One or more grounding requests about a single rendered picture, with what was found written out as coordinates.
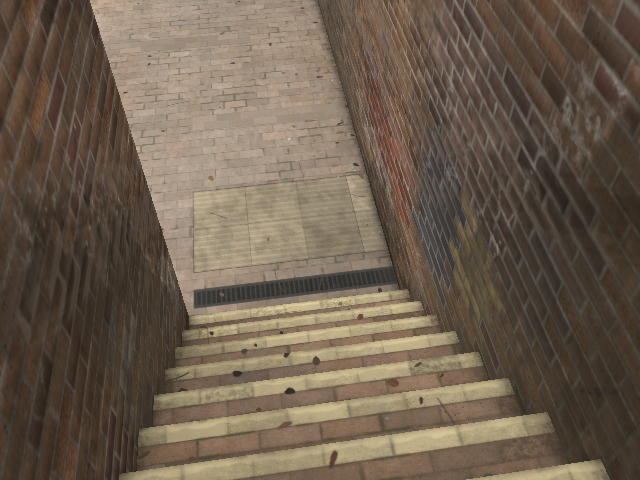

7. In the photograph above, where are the stairs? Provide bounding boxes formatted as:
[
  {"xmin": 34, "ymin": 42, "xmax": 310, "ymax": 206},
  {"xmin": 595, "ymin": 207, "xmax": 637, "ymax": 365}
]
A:
[{"xmin": 119, "ymin": 289, "xmax": 610, "ymax": 480}]

